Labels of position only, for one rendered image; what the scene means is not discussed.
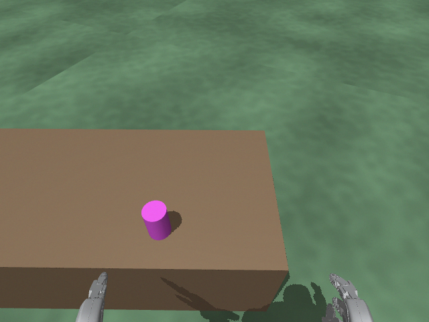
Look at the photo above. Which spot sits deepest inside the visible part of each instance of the left robot hand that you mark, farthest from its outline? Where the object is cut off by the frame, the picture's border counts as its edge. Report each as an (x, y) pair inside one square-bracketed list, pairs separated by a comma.
[(91, 310)]

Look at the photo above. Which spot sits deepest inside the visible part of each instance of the can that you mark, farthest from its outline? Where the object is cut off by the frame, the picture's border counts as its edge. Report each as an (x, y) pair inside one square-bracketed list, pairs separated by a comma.
[(155, 216)]

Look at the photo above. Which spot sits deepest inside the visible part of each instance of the right robot hand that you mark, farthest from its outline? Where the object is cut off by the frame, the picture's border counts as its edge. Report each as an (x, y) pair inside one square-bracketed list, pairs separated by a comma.
[(352, 308)]

